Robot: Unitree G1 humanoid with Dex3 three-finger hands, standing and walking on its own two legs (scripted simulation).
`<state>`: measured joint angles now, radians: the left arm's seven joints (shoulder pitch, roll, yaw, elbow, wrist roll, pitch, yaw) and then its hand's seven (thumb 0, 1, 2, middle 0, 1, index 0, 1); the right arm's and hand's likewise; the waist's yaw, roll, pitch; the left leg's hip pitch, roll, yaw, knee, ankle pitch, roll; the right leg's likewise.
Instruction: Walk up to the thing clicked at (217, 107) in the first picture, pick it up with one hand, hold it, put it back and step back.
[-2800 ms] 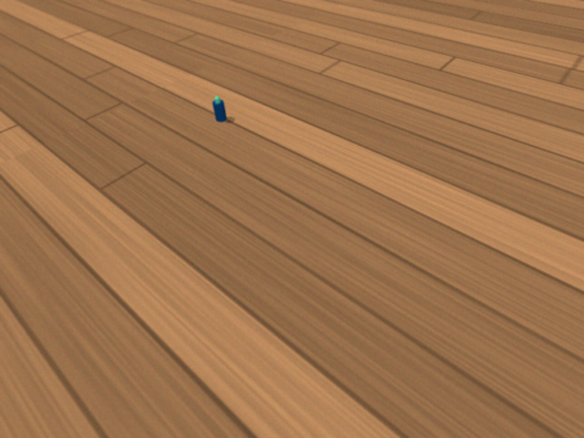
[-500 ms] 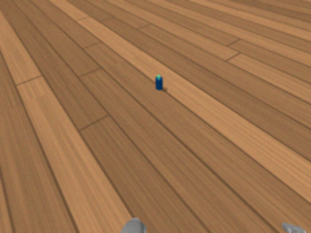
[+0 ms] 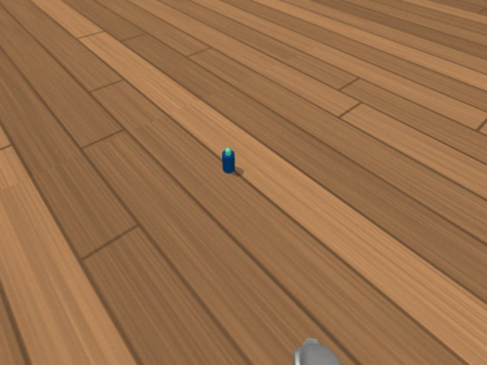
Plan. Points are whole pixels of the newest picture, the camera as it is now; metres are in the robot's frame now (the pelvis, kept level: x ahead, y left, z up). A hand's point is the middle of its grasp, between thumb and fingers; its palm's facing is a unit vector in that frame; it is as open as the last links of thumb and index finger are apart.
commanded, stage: walk up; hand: left
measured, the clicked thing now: (228, 159) +1.26 +0.12 -0.69
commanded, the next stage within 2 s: none
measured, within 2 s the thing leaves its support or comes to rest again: neither
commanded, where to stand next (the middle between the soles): +0.93 -0.10 m, yaw +1 degrees
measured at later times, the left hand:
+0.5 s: hand (158, 300) +0.27 +0.20 -0.12, palm faces +0.01 -0.92 -0.39, open 7.4 cm
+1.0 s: hand (167, 217) +0.49 +0.22 -0.15, palm faces -0.03 -0.95 -0.32, open 7.4 cm
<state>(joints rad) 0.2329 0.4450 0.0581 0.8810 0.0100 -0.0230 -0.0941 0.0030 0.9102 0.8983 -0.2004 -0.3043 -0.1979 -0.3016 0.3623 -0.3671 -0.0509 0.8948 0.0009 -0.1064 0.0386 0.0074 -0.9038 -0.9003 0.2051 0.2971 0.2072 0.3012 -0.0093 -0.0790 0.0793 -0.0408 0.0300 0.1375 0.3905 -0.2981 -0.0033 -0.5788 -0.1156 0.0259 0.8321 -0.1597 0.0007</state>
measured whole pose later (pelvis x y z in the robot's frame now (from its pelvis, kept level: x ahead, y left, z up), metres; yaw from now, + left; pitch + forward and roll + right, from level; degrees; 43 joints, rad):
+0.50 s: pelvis +0.22 -0.07 +0.00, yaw +0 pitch -3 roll -1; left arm 0.32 0.38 0.06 0.87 0.02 -0.08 -0.05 0.00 0.90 0.90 -0.21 -0.31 -0.20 -0.30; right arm 0.27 -0.43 -0.07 0.89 -0.01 -0.03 0.05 0.01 -0.91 -0.90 0.20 0.30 0.20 0.30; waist 0.02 0.07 0.06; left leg -0.55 0.08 -0.05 0.86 -0.14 -0.01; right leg -0.08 0.06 -0.11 0.37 -0.25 -0.07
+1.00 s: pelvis +0.42 -0.05 +0.00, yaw +0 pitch -4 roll +1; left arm 0.30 0.44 0.07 0.87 0.01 -0.03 -0.08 0.00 0.91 0.90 -0.20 -0.30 -0.20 -0.30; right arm 0.32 -0.38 -0.04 0.85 0.00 -0.09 0.04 0.01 -0.90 -0.90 0.20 0.30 0.21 0.30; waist 0.00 -0.07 0.07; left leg -0.13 0.03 0.09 0.45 -0.25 0.02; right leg -0.52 -0.12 0.04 0.87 -0.23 0.01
